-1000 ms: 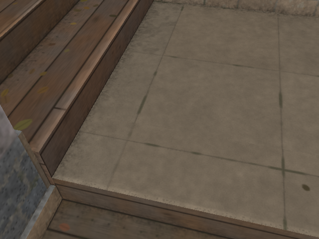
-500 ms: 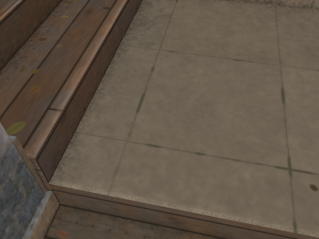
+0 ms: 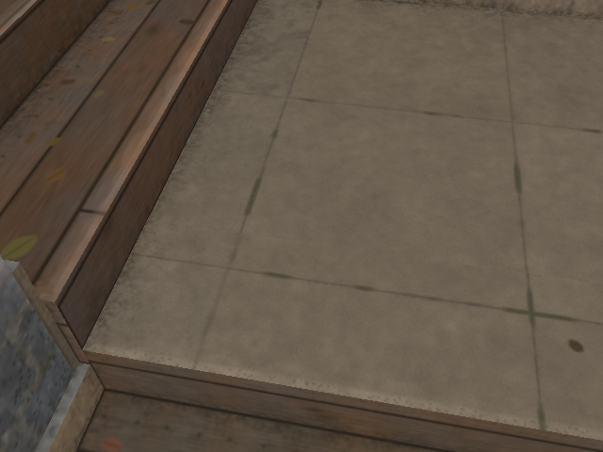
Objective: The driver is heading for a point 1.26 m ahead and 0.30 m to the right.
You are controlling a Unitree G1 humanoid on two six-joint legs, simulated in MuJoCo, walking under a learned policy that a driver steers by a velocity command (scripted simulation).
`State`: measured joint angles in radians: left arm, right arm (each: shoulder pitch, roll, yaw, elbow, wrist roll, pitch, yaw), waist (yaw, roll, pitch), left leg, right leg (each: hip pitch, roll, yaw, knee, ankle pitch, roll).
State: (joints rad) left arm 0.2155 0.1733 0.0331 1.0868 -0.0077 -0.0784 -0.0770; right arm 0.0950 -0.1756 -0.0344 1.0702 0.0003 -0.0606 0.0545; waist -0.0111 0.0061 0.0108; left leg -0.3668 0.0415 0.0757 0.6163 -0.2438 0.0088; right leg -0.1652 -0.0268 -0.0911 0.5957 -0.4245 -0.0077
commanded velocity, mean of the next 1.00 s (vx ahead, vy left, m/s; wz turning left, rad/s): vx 0.06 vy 0.00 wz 0.00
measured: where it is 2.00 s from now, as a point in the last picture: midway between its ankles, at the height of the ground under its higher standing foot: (277, 400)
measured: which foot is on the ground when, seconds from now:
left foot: down 0.00-0.80, up 0.82-1.00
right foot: down 0.00-1.00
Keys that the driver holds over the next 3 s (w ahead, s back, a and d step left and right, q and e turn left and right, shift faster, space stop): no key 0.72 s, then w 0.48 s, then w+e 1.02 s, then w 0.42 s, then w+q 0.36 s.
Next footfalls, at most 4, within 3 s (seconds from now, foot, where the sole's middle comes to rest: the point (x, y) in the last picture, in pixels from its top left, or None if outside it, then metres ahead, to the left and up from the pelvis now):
1.06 left None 0.08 0.16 -0.76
1.40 right None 0.33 -0.01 -0.61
1.90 left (242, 311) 0.67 0.14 -0.45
2.46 right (434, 271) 0.77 -0.24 -0.45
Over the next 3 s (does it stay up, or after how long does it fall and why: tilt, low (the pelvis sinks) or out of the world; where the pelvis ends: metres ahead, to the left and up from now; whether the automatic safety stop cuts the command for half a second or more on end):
stays up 1.00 -0.22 0.29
